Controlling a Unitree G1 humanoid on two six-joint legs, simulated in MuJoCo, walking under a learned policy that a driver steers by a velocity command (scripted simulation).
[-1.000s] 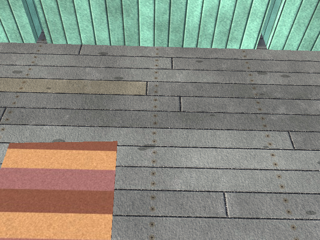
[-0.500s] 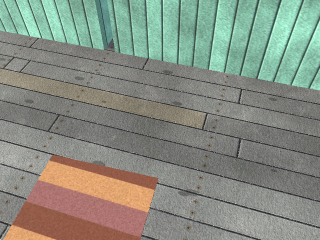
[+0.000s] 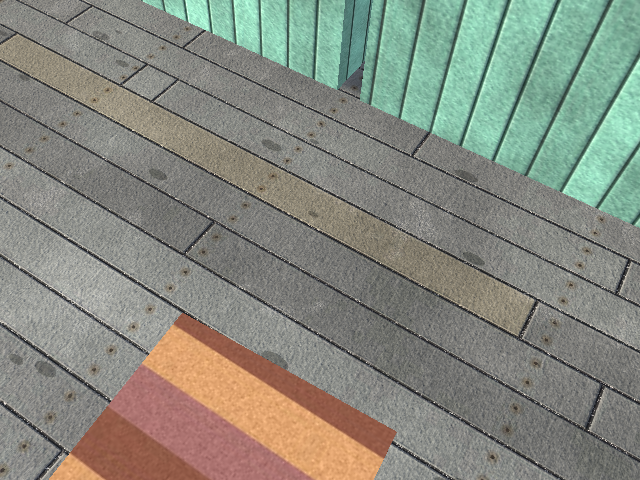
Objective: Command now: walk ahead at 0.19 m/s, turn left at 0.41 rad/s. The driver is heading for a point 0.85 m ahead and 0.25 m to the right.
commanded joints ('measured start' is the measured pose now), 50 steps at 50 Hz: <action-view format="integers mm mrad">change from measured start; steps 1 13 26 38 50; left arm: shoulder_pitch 114 42 61 138 91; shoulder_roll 58 117 164 112 60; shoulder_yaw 14 14 48 49 11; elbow -18 -45 -102 -111 -191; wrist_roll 5 -3 -18 -22 -25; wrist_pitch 18 5 92 120 124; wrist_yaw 5 -53 7 5 -40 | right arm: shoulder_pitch -37 -19 -66 -121 -43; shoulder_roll -157 -150 -74 -117 -205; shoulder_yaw -36 -8 2 -2 -31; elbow -76 16 -33 -79 -43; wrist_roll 3 3 11 -14 31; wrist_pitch -11 18 37 14 37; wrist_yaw -26 -53 -55 -68 -38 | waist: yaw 58 25 31 46 10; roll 84 89 -151 145 197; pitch -205 -132 -233 -98 -152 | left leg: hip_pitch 120 239 -47 148 178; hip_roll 255 262 29 334 377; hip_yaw -161 -87 -30 -138 -29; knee -97 85 279 -128 -50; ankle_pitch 688 504 -221 211 147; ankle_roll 167 46 -157 83 86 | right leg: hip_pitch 34 211 366 -61 331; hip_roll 8 49 -71 118 110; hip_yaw -9 -37 323 49 -123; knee -113 -626 -793 106 -600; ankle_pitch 126 401 297 -16 86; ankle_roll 19 -100 -247 32 -36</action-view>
